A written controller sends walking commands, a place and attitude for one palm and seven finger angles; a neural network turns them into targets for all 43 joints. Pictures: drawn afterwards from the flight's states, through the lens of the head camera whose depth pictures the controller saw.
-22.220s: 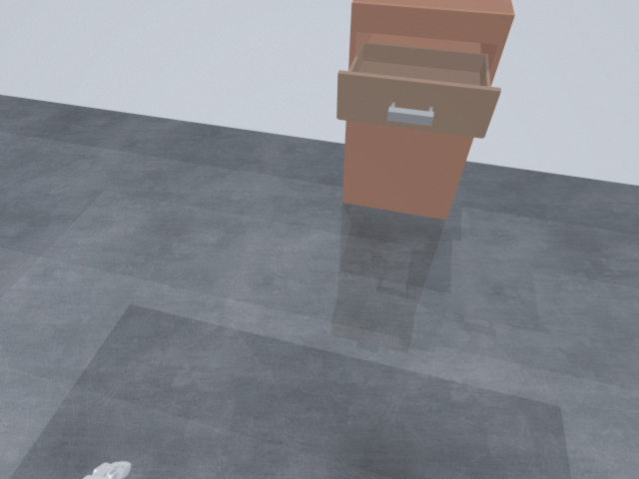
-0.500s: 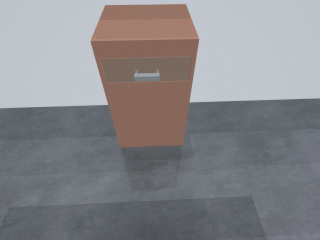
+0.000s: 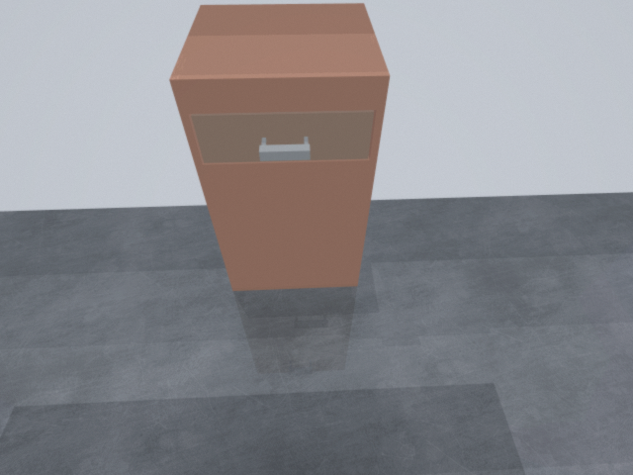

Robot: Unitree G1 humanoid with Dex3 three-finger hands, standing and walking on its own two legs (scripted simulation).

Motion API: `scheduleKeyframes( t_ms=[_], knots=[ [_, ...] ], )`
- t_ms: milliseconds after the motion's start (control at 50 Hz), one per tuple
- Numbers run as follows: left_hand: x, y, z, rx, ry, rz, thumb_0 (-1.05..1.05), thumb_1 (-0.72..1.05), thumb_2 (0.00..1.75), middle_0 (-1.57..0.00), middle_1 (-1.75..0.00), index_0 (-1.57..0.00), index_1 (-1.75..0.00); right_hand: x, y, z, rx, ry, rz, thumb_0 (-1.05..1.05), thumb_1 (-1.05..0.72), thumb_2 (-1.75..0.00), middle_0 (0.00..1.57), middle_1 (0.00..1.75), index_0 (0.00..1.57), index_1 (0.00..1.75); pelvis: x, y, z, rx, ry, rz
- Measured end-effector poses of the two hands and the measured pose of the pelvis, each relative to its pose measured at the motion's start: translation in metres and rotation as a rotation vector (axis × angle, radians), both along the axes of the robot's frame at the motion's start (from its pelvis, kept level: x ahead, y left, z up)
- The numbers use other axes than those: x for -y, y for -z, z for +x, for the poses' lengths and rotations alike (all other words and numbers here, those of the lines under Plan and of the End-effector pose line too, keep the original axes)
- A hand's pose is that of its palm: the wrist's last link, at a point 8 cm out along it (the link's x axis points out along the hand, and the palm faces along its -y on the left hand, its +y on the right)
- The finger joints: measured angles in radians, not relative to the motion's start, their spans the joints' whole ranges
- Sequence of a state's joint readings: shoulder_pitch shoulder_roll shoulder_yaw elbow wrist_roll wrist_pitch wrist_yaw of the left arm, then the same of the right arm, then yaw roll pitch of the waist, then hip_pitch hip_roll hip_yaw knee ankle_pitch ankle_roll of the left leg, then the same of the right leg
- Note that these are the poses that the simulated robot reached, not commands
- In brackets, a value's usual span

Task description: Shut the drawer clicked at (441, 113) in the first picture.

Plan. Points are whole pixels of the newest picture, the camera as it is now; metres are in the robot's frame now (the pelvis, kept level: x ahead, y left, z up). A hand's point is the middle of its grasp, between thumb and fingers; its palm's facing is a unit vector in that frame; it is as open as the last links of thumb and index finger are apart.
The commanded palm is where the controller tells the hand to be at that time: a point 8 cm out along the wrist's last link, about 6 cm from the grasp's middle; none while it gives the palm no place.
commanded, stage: look to check the result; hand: left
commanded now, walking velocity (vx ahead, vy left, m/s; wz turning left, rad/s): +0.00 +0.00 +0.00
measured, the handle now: (285, 146) +0.84 +0.12 -0.09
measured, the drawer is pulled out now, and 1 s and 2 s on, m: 0.00 0.00 0.00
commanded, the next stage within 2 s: stand and wait in 0.30 s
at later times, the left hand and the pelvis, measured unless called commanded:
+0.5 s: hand out of the picture +0.07 +0.21 -0.16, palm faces -0.01 -0.96 -0.29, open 7.4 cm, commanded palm none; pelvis +0.01 -0.01 +0.00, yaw +0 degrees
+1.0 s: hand out of the picture +0.09 +0.22 -0.16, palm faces -0.01 -0.95 -0.31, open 7.4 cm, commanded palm none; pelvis +0.02 -0.02 +0.00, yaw +0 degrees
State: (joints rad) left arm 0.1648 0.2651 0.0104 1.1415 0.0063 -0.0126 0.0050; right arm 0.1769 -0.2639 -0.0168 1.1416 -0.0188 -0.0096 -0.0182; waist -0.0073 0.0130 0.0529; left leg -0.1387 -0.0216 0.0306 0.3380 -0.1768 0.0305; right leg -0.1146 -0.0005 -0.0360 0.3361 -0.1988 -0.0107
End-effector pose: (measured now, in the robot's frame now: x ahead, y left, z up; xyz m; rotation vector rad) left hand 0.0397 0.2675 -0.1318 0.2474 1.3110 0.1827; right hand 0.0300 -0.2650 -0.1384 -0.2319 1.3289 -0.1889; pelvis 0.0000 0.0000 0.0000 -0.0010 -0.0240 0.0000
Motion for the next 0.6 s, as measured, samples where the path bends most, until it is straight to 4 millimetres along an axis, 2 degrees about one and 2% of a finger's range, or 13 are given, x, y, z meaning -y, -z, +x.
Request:
scheduleKeyframes(
  t_ms=[140,340,600],
  knots=[
    [0.000,-0.002,0.003,0.000,0.000,0.011,0.00,0.91,0.90,-0.20,-0.30,-0.20,-0.30,0.004,0.000,0.010,0.014,-0.008,0.001,0.01,-0.91,-0.89,0.20,0.30,0.20,0.30,0.004,0.000,0.003,0.001,0.000,0.001],
    [0.006,-0.004,0.018,0.031,0.011,0.008,0.00,0.91,0.90,-0.20,-0.30,-0.20,-0.30,0.012,-0.003,0.026,0.043,-0.020,-0.004,0.01,-0.91,-0.89,0.20,0.30,0.20,0.30,0.008,-0.001,0.006,-0.002,-0.001,0.001],
    [0.008,-0.007,0.035,0.059,0.023,0.015,0.00,0.91,0.90,-0.20,-0.30,-0.20,-0.30,0.024,-0.006,0.033,0.051,-0.018,-0.022,0.01,-0.91,-0.89,0.20,0.30,0.20,0.30,0.013,-0.001,0.011,-0.004,0.000,0.002]
  ],
)
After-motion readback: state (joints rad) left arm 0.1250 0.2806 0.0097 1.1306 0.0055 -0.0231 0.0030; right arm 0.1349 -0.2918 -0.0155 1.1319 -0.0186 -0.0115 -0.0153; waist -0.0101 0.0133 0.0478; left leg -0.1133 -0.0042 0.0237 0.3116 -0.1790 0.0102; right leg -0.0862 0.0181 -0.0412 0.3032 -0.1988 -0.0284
